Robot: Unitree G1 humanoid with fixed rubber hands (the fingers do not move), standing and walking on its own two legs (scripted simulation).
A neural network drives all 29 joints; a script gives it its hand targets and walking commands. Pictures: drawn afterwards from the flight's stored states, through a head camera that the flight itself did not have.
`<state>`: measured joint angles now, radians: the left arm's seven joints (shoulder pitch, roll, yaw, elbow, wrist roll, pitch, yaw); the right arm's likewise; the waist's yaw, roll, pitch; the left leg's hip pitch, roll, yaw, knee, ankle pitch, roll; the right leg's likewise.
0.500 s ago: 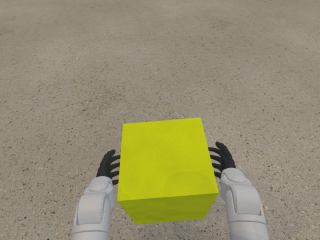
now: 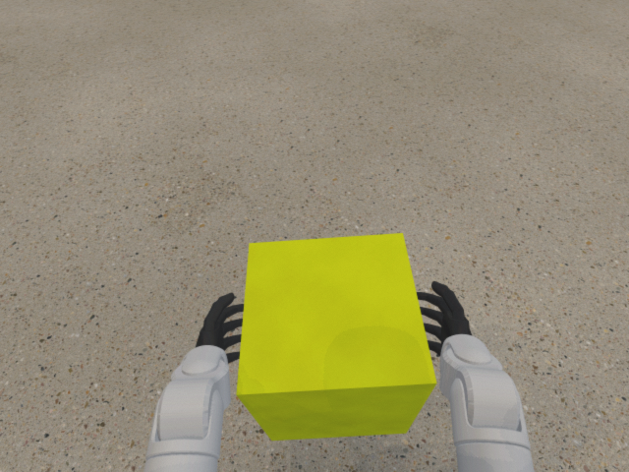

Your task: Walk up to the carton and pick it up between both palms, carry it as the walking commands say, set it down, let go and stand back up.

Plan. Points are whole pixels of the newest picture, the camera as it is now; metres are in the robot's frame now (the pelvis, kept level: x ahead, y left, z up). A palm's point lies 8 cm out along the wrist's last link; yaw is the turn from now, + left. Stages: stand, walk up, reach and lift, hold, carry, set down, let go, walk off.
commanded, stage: carry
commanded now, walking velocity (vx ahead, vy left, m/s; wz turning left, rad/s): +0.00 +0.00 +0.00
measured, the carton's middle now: (332, 344) +0.32 -0.01 -0.05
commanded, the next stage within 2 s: hold in 1.68 s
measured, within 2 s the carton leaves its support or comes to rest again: neither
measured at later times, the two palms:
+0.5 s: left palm (198, 402) +0.22 +0.15 +0.02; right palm (460, 382) +0.23 -0.15 +0.03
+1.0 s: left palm (184, 417) +0.20 +0.16 +0.03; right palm (457, 404) +0.21 -0.14 +0.04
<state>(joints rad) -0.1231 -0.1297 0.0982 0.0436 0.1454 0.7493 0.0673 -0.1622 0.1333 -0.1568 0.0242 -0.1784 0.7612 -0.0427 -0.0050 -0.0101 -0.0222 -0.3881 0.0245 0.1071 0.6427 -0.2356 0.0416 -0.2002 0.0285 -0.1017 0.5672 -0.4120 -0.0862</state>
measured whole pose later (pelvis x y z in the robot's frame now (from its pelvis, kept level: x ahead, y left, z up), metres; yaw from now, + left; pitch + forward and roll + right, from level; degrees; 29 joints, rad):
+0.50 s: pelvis -0.05 +0.00 +0.00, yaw +1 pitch +0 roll +1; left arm -0.14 -0.13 0.13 0.13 0.18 0.75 0.05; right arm -0.19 0.14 -0.17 0.13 -0.21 0.76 -0.03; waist -0.01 -0.01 -0.05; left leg -0.38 0.03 0.08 0.56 -0.18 0.01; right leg -0.24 0.04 -0.13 0.59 -0.36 -0.10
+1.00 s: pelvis -0.08 +0.02 +0.00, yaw +0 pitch -1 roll +0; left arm -0.18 -0.14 0.15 0.18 0.19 0.73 0.04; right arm -0.21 0.14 -0.19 0.17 -0.23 0.73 -0.03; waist -0.01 -0.01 -0.05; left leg -0.37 0.02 0.10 0.50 -0.11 0.03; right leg -0.25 0.03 -0.12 0.57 -0.31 -0.07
